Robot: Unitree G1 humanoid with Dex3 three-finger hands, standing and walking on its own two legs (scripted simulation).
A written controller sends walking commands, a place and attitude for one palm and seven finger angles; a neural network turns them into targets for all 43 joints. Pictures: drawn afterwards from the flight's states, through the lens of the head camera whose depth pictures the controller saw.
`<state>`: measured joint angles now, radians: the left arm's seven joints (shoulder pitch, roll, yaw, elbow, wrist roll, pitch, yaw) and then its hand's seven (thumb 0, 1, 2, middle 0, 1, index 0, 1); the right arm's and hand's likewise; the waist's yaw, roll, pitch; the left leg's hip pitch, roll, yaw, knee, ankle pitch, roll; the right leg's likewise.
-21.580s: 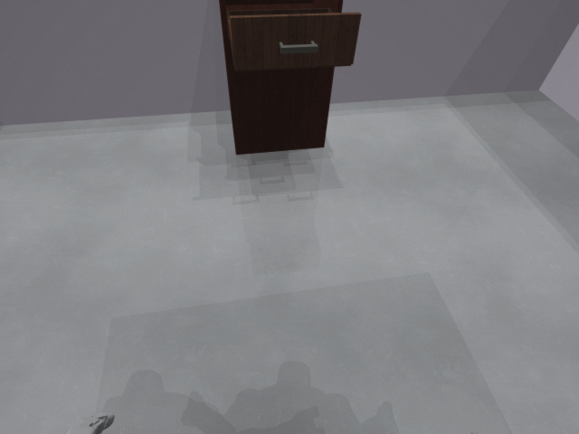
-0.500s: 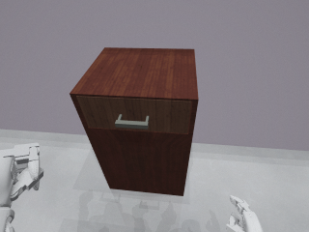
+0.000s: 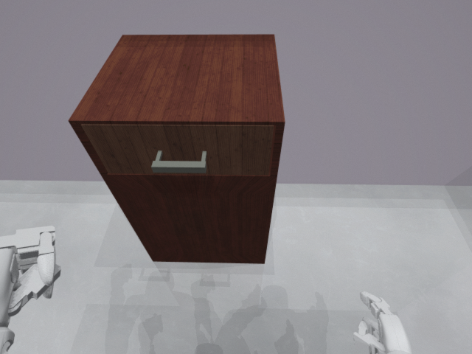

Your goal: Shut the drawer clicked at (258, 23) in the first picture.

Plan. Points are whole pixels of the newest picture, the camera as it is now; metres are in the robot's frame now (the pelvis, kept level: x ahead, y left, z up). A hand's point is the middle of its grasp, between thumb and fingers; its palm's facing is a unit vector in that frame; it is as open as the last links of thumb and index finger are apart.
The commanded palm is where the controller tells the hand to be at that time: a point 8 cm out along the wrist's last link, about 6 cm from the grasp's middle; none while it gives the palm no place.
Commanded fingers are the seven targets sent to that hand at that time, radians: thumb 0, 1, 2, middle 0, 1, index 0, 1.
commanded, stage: step back with the hand held close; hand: left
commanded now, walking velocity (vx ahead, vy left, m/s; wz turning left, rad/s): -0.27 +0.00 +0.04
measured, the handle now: (180, 160) +0.56 +0.18 -0.06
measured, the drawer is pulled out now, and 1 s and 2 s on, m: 0.00 0.00 0.00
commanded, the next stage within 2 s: stop stepping back and stand still in 1.16 s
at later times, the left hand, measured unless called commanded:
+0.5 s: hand out of the picture +0.12 +0.26 +0.15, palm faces +0.34 -0.80 -0.49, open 3.2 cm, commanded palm +0.06 +0.30 +0.17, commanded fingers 0.00 0.90 0.90 -1.40 -1.60 -1.40 -1.60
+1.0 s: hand out of the picture +0.07 +0.27 +0.16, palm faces +0.36 -0.80 -0.48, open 3.2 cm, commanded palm -0.02 +0.30 +0.17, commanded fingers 0.00 0.90 0.90 -1.40 -1.60 -1.40 -1.60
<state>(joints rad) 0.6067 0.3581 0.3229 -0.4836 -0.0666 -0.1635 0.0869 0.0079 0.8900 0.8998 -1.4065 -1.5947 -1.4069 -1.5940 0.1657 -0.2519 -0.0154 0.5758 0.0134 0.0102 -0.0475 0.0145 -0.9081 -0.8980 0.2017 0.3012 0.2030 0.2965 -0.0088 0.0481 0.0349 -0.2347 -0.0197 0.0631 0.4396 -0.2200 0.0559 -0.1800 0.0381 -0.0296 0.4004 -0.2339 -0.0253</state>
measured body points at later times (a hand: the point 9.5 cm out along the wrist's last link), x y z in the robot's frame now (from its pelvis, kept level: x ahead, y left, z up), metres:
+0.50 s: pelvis -0.06 +0.01 -0.01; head -0.04 +0.02 +0.44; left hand +0.10 +0.30 +0.17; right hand +0.12 -0.22 -0.09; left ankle +0.01 +0.08 -0.74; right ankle -0.02 -0.10 -0.74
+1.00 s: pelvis -0.13 +0.01 -0.01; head -0.08 +0.05 +0.44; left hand +0.04 +0.31 +0.18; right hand +0.05 -0.22 -0.08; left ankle -0.07 +0.11 -0.74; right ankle -0.13 -0.11 -0.69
